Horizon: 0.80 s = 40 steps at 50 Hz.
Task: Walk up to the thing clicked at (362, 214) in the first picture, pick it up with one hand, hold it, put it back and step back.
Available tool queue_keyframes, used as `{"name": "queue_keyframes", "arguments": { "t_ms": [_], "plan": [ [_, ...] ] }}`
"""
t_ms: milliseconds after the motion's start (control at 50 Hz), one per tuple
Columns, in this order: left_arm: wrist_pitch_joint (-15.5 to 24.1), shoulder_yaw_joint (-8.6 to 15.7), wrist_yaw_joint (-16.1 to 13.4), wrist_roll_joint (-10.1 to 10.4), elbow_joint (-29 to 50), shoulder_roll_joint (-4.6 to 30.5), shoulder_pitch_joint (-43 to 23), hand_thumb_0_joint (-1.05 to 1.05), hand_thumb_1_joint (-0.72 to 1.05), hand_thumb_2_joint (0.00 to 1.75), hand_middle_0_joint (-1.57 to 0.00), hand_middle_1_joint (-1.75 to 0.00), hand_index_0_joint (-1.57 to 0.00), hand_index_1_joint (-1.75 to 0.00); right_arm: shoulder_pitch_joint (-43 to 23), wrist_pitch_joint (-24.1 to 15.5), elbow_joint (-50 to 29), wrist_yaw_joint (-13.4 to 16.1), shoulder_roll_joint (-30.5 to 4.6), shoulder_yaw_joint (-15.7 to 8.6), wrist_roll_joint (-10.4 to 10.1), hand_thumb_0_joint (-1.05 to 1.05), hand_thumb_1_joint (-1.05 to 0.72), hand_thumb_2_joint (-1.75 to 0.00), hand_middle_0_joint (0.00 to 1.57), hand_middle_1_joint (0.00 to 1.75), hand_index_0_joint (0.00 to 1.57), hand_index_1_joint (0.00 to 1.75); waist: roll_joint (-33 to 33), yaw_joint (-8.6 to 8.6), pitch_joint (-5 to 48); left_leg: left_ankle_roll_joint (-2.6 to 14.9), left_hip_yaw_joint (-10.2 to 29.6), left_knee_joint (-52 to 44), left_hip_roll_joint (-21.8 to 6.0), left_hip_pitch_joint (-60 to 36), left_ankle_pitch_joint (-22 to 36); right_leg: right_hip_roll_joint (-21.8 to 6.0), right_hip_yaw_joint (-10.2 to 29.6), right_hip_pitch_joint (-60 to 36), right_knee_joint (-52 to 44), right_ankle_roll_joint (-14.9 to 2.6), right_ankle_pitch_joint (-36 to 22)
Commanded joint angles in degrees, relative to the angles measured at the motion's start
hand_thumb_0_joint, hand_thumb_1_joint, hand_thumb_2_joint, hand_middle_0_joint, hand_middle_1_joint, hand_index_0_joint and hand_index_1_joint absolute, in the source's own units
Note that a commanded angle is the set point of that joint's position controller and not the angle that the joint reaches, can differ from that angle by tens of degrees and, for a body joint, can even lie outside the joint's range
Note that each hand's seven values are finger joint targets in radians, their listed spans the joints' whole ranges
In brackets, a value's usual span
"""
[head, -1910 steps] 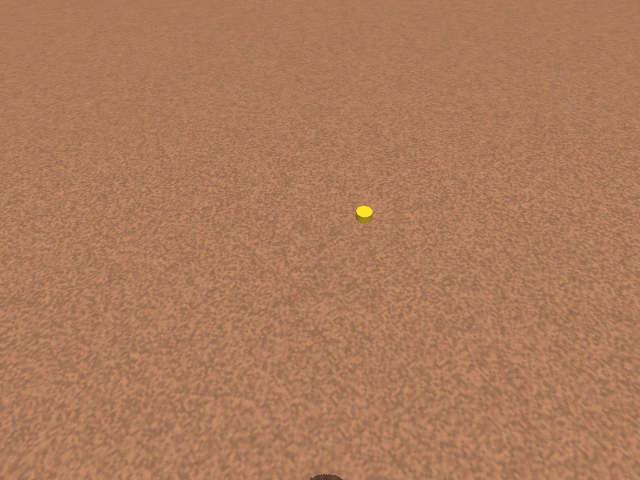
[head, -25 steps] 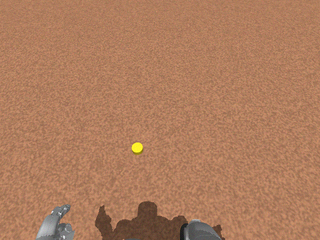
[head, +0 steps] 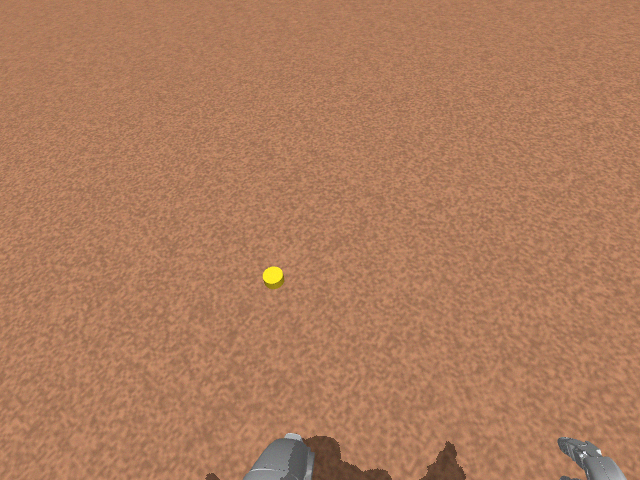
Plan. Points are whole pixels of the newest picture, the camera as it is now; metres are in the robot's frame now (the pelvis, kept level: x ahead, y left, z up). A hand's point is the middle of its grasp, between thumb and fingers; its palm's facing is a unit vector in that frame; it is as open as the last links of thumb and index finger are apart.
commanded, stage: step back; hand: left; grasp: from above
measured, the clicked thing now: (273, 277) +0.84 +0.28 -0.74
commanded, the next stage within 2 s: stand in 1.54 s
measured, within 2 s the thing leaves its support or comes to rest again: neither
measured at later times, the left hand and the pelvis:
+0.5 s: hand out of the picture -0.09 +0.25 -0.14, palm faces +0.09 -0.93 -0.35, open 7.4 cm; pelvis -0.18 -0.02 +0.01, yaw +5 degrees
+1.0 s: hand out of the picture -0.22 +0.26 -0.13, palm faces +0.06 -0.92 -0.40, open 7.4 cm; pelvis -0.24 -0.03 +0.01, yaw +5 degrees
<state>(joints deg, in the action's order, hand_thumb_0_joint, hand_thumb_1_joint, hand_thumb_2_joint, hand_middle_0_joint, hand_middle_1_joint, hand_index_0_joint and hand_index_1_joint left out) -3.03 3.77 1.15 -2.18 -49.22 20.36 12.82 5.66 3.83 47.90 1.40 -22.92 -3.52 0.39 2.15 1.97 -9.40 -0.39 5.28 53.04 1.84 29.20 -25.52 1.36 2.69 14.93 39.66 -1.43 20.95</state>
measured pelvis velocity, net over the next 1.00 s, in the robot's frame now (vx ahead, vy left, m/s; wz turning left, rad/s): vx -0.24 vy -0.03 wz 0.08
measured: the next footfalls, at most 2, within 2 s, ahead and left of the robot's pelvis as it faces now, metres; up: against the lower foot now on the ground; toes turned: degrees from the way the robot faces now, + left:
left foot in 0.26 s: -0.10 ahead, +0.11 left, +0.00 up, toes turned +5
right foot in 0.60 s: -0.21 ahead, -0.17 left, +0.00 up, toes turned +6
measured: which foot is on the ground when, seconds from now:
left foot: up 0.00-0.24, down 0.26-0.62, up 0.64-0.86, down 0.88-1.00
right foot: down 0.00-0.30, up 0.32-0.58, down 0.60-0.92, up 0.94-1.00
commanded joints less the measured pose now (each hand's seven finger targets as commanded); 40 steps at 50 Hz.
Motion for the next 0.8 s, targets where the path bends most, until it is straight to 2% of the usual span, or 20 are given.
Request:
{"name": "queue_keyframes", "arguments": {
  "t_ms": [0, 40, 160, 220, 240, 260, 280, 300, 320, 360, 380, 500, 560, 580, 600, 620, 640, 660, 700, 780],
  "plan": [
    [2.17, 4.93, -2.33, -0.31, 8.39, 15.41, -11.46, 0.0, 0.9, 0.9, -0.2, -0.3, -0.2, -0.3, 5.1, -1.67, -1.85, 0.17, -11.23, -2.99, -0.49, 0.0, -0.9, -0.9, 0.2, 0.3, 0.2, 0.3, -9.08, -4.03, 3.62, 0.17, 4.87, 17.97, 5.87, -4.41, 0.66, -13.48, 10.42, 11.71, -18.88, -8.95, -11.71],
    [1.98, 5.26, -2.3, -0.57, 8.63, 14.39, -9.33, 0.0, 0.9, 0.9, -0.2, -0.3, -0.2, -0.3, 6.65, -2.2, -1.4, 0.62, -9.95, -2.13, -0.09, 0.0, -0.9, -0.9, 0.2, 0.3, 0.2, 0.3, -10.74, -2.48, 5.59, -0.77, 3.13, 17.4, 6.2, -2.44, 1.02, -11.45, 8.26, 6.04, -17.13, -7.99, -12.69],
    [1.05, 4.77, -3.28, -0.64, 8.63, 14.27, -2.76, 0.0, 0.9, 0.9, -0.2, -0.3, -0.2, -0.3, 6.32, -3.35, -2.86, 0.79, -8.49, -1.4, 0.8, 0.0, -0.9, -0.9, 0.2, 0.3, 0.2, 0.3, -15.57, 1.01, 11.84, -0.67, -1.75, -9.75, -0.5, -3.05, -5.71, -16.65, 10.24, -13.27, -11.06, -10.17, -28.75],
    [-0.07, 4.13, -2.8, 0.56, 9.0, 14.97, -5.21, 0.0, 0.9, 0.9, -0.2, -0.3, -0.2, -0.3, 12.71, -3.44, 0.4, 0.46, -8.93, -2.24, 1.1, 0.0, -0.9, -0.9, 0.2, 0.3, 0.2, 0.3, -12.88, -1.53, 14.79, 1.03, -5.68, -28.13, 0.18, -14.36, 8.61, -14.26, 7.46, -8.91, -4.97, -7.04, -26.42],
    [-0.44, 3.38, -2.58, 0.79, 9.61, 13.97, -5.17, 0.0, 0.9, 0.9, -0.2, -0.3, -0.2, -0.3, 13.51, -3.3, 0.82, 0.47, -10.02, -2.75, 1.4, 0.0, -0.9, -0.9, 0.2, 0.3, 0.2, 0.3, -9.74, -2.05, 14.28, 1.86, -2.9, -31.06, -1.12, -17.53, 14.54, -12.34, 6.77, -3.61, -3.42, -4.48, -19.99],
    [-0.54, 2.74, -2.32, 1.01, 10.04, 11.97, -4.53, 0.0, 0.9, 0.9, -0.2, -0.3, -0.2, -0.3, 12.4, -3.22, 0.39, 0.42, -14.0, -3.77, 2.19, 0.0, -0.9, -0.9, 0.2, 0.3, 0.2, 0.3, 0.57, -1.54, 14.01, 5.72, 11.1, -32.42, -11.03, -21.7, 17.47, -6.93, 2.97, 6.8, 3.59, -1.46, -8.63],
    [-0.42, 2.71, -2.51, 1.38, 10.0, 11.1, -5.77, 0.0, 0.9, 0.9, -0.2, -0.3, -0.2, -0.3, 8.34, -3.0, -1.0, -0.04, -18.5, -4.29, 2.61, 0.0, -0.9, -0.9, 0.2, 0.3, 0.2, 0.3, 10.78, -1.17, 11.17, 11.86, 22.65, -35.23, -21.34, -19.02, 21.75, 1.62, -3.6, 15.13, 14.31, 0.64, 12.44],
    [-0.52, 4.09, -3.19, 0.68, 10.64, 13.68, -10.18, 0.0, 0.9, 0.9, -0.2, -0.3, -0.2, -0.3, 6.63, -3.11, -2.39, -0.1, -22.16, -4.86, 2.48, 0.0, -0.9, -0.9, 0.2, 0.3, 0.2, 0.3, 12.92, -4.74, 8.98, 18.95, 28.05, -37.04, -27.09, -6.36, 22.0, 1.0, 3.8, 9.74, 25.54, 1.49, 17.58],
    [-0.65, 4.28, -2.99, 0.65, 9.65, 14.77, -9.86, 0.0, 0.9, 0.9, -0.2, -0.3, -0.2, -0.3, 2.91, -3.69, -2.82, 0.46, -19.67, -4.62, 2.59, 0.0, -0.9, -0.9, 0.2, 0.3, 0.2, 0.3, 9.87, -2.82, 6.67, 18.81, 25.18, -36.46, -26.32, -2.74, 23.87, 0.24, 7.41, 7.04, 31.36, 1.07, 14.64],
    [-0.93, 4.09, -2.38, 1.73, 7.0, 12.71, -6.47, 0.0, 0.9, 0.9, -0.2, -0.3, -0.2, -0.3, -0.31, -3.85, -3.49, 0.72, -13.89, -2.44, 3.22, 0.0, -0.9, -0.9, 0.2, 0.3, 0.2, 0.3, 3.42, 0.08, 7.66, 13.53, 9.83, -31.74, -16.32, -6.89, 32.3, 4.63, 8.98, 9.3, 36.09, 0.56, 8.78],
    [-1.07, 4.03, -2.23, 1.78, 5.94, 13.06, -3.58, 0.0, 0.9, 0.9, -0.2, -0.3, -0.2, -0.3, -1.76, -3.79, -4.12, 0.86, -13.33, -2.31, 2.65, 0.0, -0.9, -0.9, 0.2, 0.3, 0.2, 0.3, 3.16, 1.5, 7.15, 12.17, 7.08, -31.21, -15.06, -6.89, 29.96, 5.09, 7.94, 10.25, 36.84, 0.57, 6.56],
    [2.5, 2.67, -1.34, 0.87, 4.78, 11.75, -3.42, 0.0, 0.9, 0.9, -0.2, -0.3, -0.2, -0.3, 4.91, -3.63, -2.29, -0.07, -13.0, -3.29, 2.03, 0.0, -0.9, -0.9, 0.2, 0.3, 0.2, 0.3, 8.92, -3.59, 12.43, 12.32, 7.03, -27.81, -14.1, -25.2, 8.03, -1.25, 1.06, 8.25, -0.17, 2.08, 9.78],
    [4.28, 3.11, -1.75, 0.43, -0.81, 11.06, 3.51, 0.0, 0.9, 0.9, -0.2, -0.3, -0.2, -0.3, 4.37, -1.93, -1.4, -0.79, -13.38, -3.35, 2.12, 0.0, -0.9, -0.9, 0.2, 0.3, 0.2, 0.3, 7.35, -1.3, 12.61, 9.23, 3.14, -19.95, -11.4, -17.01, 6.82, 0.82, -1.07, -6.13, -24.45, -0.01, 0.55],
    [5.02, 3.84, -2.16, -0.21, -1.96, 13.95, 5.21, 0.0, 0.9, 0.9, -0.2, -0.3, -0.2, -0.3, 4.61, -1.95, -1.84, -0.8, -9.57, -1.99, 1.75, 0.0, -0.9, -0.9, 0.2, 0.3, 0.2, 0.3, 0.47, -0.77, 12.23, 6.83, 0.67, -11.26, -8.42, -9.24, 5.67, -3.27, 8.69, -11.09, -24.2, -0.95, -1.31],
    [5.61, 4.49, -2.33, -0.86, -1.35, 17.77, 3.54, 0.0, 0.9, 0.9, -0.2, -0.3, -0.2, -0.3, 4.99, -2.3, -3.0, -1.03, -5.93, -0.86, 1.37, 0.0, -0.9, -0.9, 0.2, 0.3, 0.2, 0.3, -10.99, -1.55, 10.14, 2.57, -1.72, -5.84, -1.88, 3.81, -2.6, -12.87, 24.67, -13.85, -22.7, -3.47, -2.31],
    [5.42, 5.43, -2.38, -0.9, 1.03, 21.29, -1.05, 0.0, 0.9, 0.9, -0.2, -0.3, -0.2, -0.3, 0.9, -2.4, -3.76, -0.39, -8.51, -1.64, 1.79, 0.0, -0.9, -0.9, 0.2, 0.3, 0.2, 0.3, -8.96, 0.89, 7.82, 0.53, 2.52, -4.79, -3.23, 0.44, -5.85, -21.36, 30.03, 0.57, -23.61, -10.82, 9.75],
    [5.28, 5.12, -2.36, -0.94, 1.45, 22.38, -6.11, 0.0, 0.9, 0.9, -0.2, -0.3, -0.2, -0.3, -0.03, -2.6, -1.96, -0.36, -11.2, -2.93, 1.7, 0.0, -0.9, -0.9, 0.2, 0.3, 0.2, 0.3, -11.41, -0.09, 3.22, 0.36, 4.28, -0.51, -4.5, -7.73, -4.66, -23.18, 32.36, 14.13, -26.01, -12.77, 18.35],
    [5.6, 4.22, -2.19, -0.5, 1.95, 18.64, -8.77, 0.0, 0.9, 0.9, -0.2, -0.3, -0.2, -0.3, 0.47, -2.69, -0.95, -1.13, -12.1, -3.1, 1.02, 0.0, -0.9, -0.9, 0.2, 0.3, 0.2, 0.3, -7.43, -2.09, 0.1, 0.17, 4.41, -0.25, -4.64, -10.55, -0.72, -19.56, 25.34, 16.62, -26.01, -10.37, 19.71],
    [6.14, 3.42, -2.21, -0.14, 0.76, 15.58, -6.93, 0.0, 0.9, 0.9, -0.2, -0.3, -0.2, -0.3, 0.66, -3.39, 0.29, -1.69, -9.97, -2.4, 0.59, 0.0, -0.9, -0.9, 0.2, 0.3, 0.2, 0.3, -8.26, -2.11, 0.19, 0.08, 0.91, -3.83, -1.84, -5.36, 3.96, -12.63, 15.03, 6.5, -23.1, -7.25, 7.33],
    [6.12, 4.03, -1.53, -0.51, -1.35, 17.62, -0.98, 0.0, 0.9, 0.9, -0.2, -0.3, -0.2, -0.3, 0.01, -4.55, 0.55, -2.41, -9.67, -2.2, 1.41, 0.0, -0.9, -0.9, 0.2, 0.3, 0.2, 0.3, -11.74, 1.02, 0.95, -0.19, -2.03, -12.57, -1.55, -5.23, -0.64, -13.35, 15.82, 0.88, -23.1, -7.56, 13.0]
  ]
}}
